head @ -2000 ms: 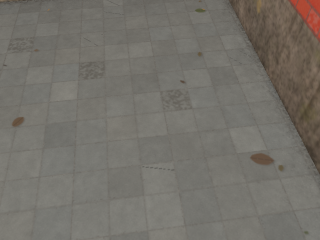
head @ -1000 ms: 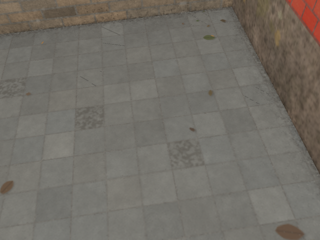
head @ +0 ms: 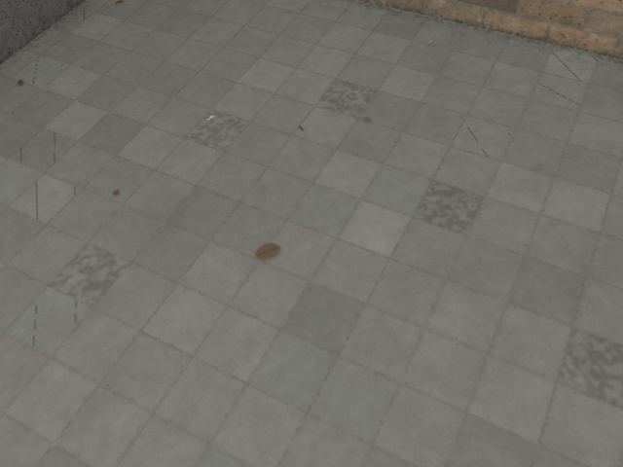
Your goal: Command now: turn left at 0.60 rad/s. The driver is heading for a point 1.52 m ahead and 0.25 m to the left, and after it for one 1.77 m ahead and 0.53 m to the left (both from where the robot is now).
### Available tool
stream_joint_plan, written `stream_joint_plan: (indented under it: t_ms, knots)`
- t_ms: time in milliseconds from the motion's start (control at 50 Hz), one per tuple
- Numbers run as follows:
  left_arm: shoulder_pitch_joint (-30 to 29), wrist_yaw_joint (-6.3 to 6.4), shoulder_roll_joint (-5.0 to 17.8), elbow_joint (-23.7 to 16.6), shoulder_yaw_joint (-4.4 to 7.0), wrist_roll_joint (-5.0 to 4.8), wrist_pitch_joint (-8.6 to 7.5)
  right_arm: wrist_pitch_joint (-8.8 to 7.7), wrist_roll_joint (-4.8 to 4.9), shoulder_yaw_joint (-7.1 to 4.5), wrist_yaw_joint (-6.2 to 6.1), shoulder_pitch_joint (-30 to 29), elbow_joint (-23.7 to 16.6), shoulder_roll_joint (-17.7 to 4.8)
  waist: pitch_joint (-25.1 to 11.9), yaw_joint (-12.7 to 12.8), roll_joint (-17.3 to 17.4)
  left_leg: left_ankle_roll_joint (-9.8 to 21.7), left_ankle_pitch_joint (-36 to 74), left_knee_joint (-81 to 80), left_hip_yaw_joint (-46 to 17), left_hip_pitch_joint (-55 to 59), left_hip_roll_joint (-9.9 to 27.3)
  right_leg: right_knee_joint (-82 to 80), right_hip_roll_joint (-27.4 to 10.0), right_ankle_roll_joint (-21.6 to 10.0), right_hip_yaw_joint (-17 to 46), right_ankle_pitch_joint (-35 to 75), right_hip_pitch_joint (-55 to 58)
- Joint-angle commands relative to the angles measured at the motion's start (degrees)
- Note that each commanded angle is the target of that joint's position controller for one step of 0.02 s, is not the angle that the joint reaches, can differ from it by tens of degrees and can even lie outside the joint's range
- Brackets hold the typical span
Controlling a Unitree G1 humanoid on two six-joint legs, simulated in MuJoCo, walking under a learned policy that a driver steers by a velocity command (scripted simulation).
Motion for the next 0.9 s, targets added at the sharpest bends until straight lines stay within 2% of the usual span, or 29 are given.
stream_joint_plan:
  t_ms: [20, 60, 100, 140, 180, 200, 220, 240, 260, 280, 300, 320, 340, 380, 460, 500, 520, 540, 580, 660, 720, 760, 780, 800, 820, 840, 860, 880, 900]
  knots:
    - [0.2, 0.39, 12.1, -2.9, 3.28, -0.61, -0.45, -1.04, -0.32, -0.18, 0.12, -5.2, -6.9, -2.8, -4.9, 3.2, -11.7, -1.0, -0.2, -7.9, 1.9, -5.6, 3.0, -6.2, -15.3, -12.3, 9.5, 21.0, 11.9]
    - [-0.3, 0.24, 14.0, -2.3, 4.01, -1.06, -0.26, -1.13, -0.78, 0.54, 0.69, -5.1, -7.6, -1.7, -5.1, 3.3, -12.6, -0.4, -0.8, -13.7, 4.4, -0.2, 4.3, -6.4, -15.5, -11.8, 6.6, 20.8, 9.2]
    - [-0.7, -0.33, 14.7, -1.8, 4.32, -1.37, -0.33, -0.97, -0.65, 0.48, 1.12, -4.7, -7.8, -2.3, -5.2, 3.1, -13.2, 0.7, -0.9, -18.4, 7.0, 4.5, 4.0, -5.9, -15.8, -11.5, 4.7, 22.1, 7.0]
    - [-0.8, -1.02, 15.4, -1.1, 4.62, -2.39, -0.67, -0.50, -0.55, 0.29, 1.54, -4.1, -8.1, -2.8, -5.4, 2.6, -13.3, 2.5, 0.4, -23.9, 8.2, 7.5, 3.8, -4.4, -16.9, -10.8, 4.1, 23.3, 7.1]
    - [-2.3, -1.50, 15.5, -0.7, 4.74, -3.79, -0.98, -0.02, -0.51, -0.06, 1.99, -1.0, -7.3, -3.0, -5.8, -0.1, -12.2, 5.7, 8.6, -34.9, 10.0, 14.2, 2.7, -0.1, -16.5, -8.1, 2.0, 22.7, 5.4]
    - [-0.4, -1.69, 13.7, 0.4, 4.29, -3.97, -1.19, 0.09, -0.64, -0.74, 1.78, 1.9, -6.1, -4.3, -6.8, -1.2, -9.5, 7.8, 15.6, -40.6, 9.2, 21.2, 1.6, 4.8, -14.5, -4.8, -0.7, 18.7, 1.7]
    - [1.7, -2.00, 10.4, 0.6, 3.28, -2.15, -1.40, 0.05, -0.35, -2.37, 0.99, 5.7, -5.4, -9.3, -8.6, -1.6, 2.0, 11.3, 34.7, -42.5, -1.3, 32.7, 8.3, 18.1, -9.4, 0.7, -5.9, 5.0, -9.2]
    - [-1.8, -1.86, 7.2, -3.4, 1.81, 0.91, -1.49, -0.87, -1.14, -3.03, 0.56, 5.6, -7.1, -15.3, -9.0, -1.1, 16.5, 23.1, 50.5, -42.3, -23.1, 35.0, 23.8, 33.0, -0.4, 5.0, -5.2, -25.4, -25.1]
    - [-5.8, -1.08, 10.4, -3.9, 2.79, 0.20, -1.24, -2.93, -2.94, -2.07, 1.49, 5.6, -7.5, -12.1, -12.2, -4.5, 8.5, 28.6, 44.4, -44.9, -24.5, 30.3, 25.8, 43.7, 0.1, 4.7, 4.1, -27.2, -25.3]
    - [-5.5, -0.85, 11.9, -3.5, 3.30, -1.23, -0.85, -4.23, -2.92, -1.27, 1.70, 2.2, -7.0, -10.3, -8.9, -2.2, 5.9, 25.8, 38.1, -46.0, -18.9, 27.5, 22.5, 46.1, -1.2, 3.5, 5.7, -22.1, -25.8]
    - [-4.0, -0.36, 12.4, -2.1, 3.68, -1.50, -0.37, -4.81, -1.87, -0.79, 1.44, -1.2, -7.0, -8.4, -6.9, -0.9, 3.8, 22.2, 34.0, -45.9, -14.2, 26.2, 18.5, 44.0, -2.1, 3.1, 6.1, -17.0, -25.6]
    - [-3.1, -0.16, 12.6, -1.4, 3.79, -0.68, -0.17, -4.70, -0.46, -0.02, 1.02, -3.7, -7.1, -6.1, -6.2, 0.0, 2.6, 20.2, 33.8, -45.5, -12.1, 26.5, 16.3, 42.1, -2.4, 3.5, 6.5, -12.5, -25.3]
    - [-2.5, -0.26, 12.2, -1.0, 3.77, -0.28, -0.18, -4.54, -0.37, 0.42, 0.57, -4.1, -7.1, -6.0, -6.5, 0.6, 3.5, 19.9, 37.1, -45.5, -10.8, 25.2, 14.9, 42.5, -1.4, 4.2, 6.0, -9.2, -23.0]
    - [-1.3, -0.61, 11.6, -0.6, 3.63, -0.72, -0.33, -4.30, -1.05, 0.62, 0.06, -3.9, -7.0, -6.2, -7.9, 1.0, 4.3, 20.3, 39.0, -45.8, -10.0, 25.7, 13.9, 41.9, 0.0, 5.4, 5.8, -5.8, -20.7]
    - [-3.1, -0.52, 10.9, -1.0, 3.34, -1.10, -0.15, -3.98, -1.00, 0.52, -0.45, -2.4, -6.2, -7.0, -6.3, -0.2, 5.0, 20.5, 33.4, -46.0, -12.9, 27.6, 13.6, 33.1, 1.2, 6.6, 6.6, -4.6, -21.1]
    - [-2.8, -1.10, 10.9, -0.6, 3.03, -1.59, -0.29, -4.14, -0.98, 0.69, -0.39, -0.9, -5.3, -6.8, -6.6, -1.2, 5.1, 20.9, 14.1, -48.9, -15.6, 28.1, 13.8, 28.6, 0.4, 6.2, 6.8, -2.3, -21.0]
    - [-3.4, -1.36, 11.1, -0.7, 3.22, -1.81, -0.70, -4.40, -0.92, 0.92, -0.42, -0.4, -4.8, -6.2, -5.2, -1.6, 6.2, 20.6, 4.2, -50.8, -16.8, 27.4, 13.1, 25.3, 0.2, 6.0, 6.7, -1.8, -21.2]
    - [-4.5, -1.67, 11.0, -0.9, 3.09, -1.93, -1.24, -4.70, -1.07, 1.08, -0.38, -0.3, -4.2, -6.1, -3.5, -2.2, 7.4, 20.4, -1.1, -52.1, -18.1, 26.6, 13.2, 22.7, 0.0, 5.6, 6.5, -1.2, -21.2]
    - [-5.6, -2.33, 10.4, -1.0, 2.72, -1.89, -2.57, -5.24, -1.41, 1.23, -0.28, 0.4, -3.0, -6.3, -2.2, -3.0, 7.5, 20.1, -2.9, -53.0, -19.0, 26.1, 13.3, 17.8, -0.5, 5.0, 6.3, -0.8, -19.6]
    - [-6.0, -3.31, 9.6, -0.5, 2.09, -2.02, -4.82, -6.16, -1.16, 1.29, 0.43, 1.3, -1.0, -7.2, -1.0, -3.9, 5.9, 20.0, -3.2, -52.7, -19.3, 23.4, 13.0, 10.8, -0.1, 3.2, 4.9, -1.7, -14.2]
    - [-4.0, -3.54, 9.7, 0.2, 1.83, -2.61, -5.94, -6.56, -0.80, 1.54, 1.09, 1.4, 0.0, -6.8, -0.5, -2.7, 5.2, 19.8, -4.2, -52.1, -21.0, 20.5, 13.0, 6.6, 0.3, 1.1, 4.2, -1.4, -9.0]
    - [0.6, -3.39, 9.3, 2.0, 1.75, -2.50, -6.56, -6.49, -0.68, 1.99, 1.29, 0.1, 0.2, -5.7, -1.4, 0.5, 3.8, 18.0, -4.2, -49.4, -19.9, 16.4, 11.0, 1.2, 1.2, -0.3, 2.7, 3.1, -0.3]
    - [3.7, -3.12, 9.4, 3.2, 1.81, -2.30, -6.68, -6.49, -1.02, 2.51, 1.31, 0.0, 0.3, -4.1, -2.4, 2.3, 3.1, 16.7, -3.4, -46.5, -18.7, 13.9, 9.2, -0.1, 1.2, -0.7, 3.0, 2.7, 4.7]
    - [8.9, -2.68, 10.6, 4.4, 2.07, -2.19, -6.76, -6.64, -1.46, 3.35, 1.29, -0.7, 0.1, -1.4, -3.8, 4.7, 0.3, 14.4, -2.5, -39.1, -15.2, 9.3, 6.4, -2.0, -2.9, -2.1, 7.6, 0.0, 11.1]
    - [13.1, -2.37, 15.3, 5.3, 2.88, -1.69, -6.73, -7.09, -1.39, 4.39, 1.28, 0.1, -1.0, 2.3, -5.1, 4.8, -11.6, 10.2, -5.6, -23.1, -5.7, 0.1, -1.0, -8.3, -12.5, -6.9, 22.3, -9.9, 18.5]
    - [16.1, -3.23, 18.9, 6.7, 4.06, -1.20, -6.76, -7.89, -0.17, 3.48, 0.56, -2.0, -3.5, -1.1, -2.5, 5.7, -18.1, 8.6, -12.4, -11.1, -2.0, -10.9, -3.2, -15.2, -21.7, -14.1, 41.1, -21.0, 18.2]
    - [13.0, -3.31, 15.0, 6.3, 2.90, -1.51, -6.92, -8.25, 0.50, 2.21, 0.37, -1.8, -2.7, -5.0, 2.2, 4.0, -12.1, 8.6, -9.1, -5.2, -3.8, -15.4, 1.0, -15.5, -21.6, -14.3, 39.7, -24.6, 15.7]
    - [10.6, -3.05, 12.3, 5.4, 2.08, -1.61, -6.86, -8.34, 0.38, 2.04, 0.72, -1.0, -1.5, -5.0, 3.3, 3.0, -11.4, 8.5, -3.4, -3.4, -2.7, -16.3, 2.9, -15.5, -18.3, -12.3, 34.0, -21.0, 15.5]
    - [9.6, -2.86, 11.3, 4.9, 1.67, -1.55, -6.66, -8.48, -0.26, 2.03, 1.10, -1.0, -0.9, -4.3, 2.7, 2.8, -10.5, 8.2, 0.5, -3.4, -0.6, -16.6, 4.2, -15.6, -15.8, -11.0, 29.0, -16.0, 16.0]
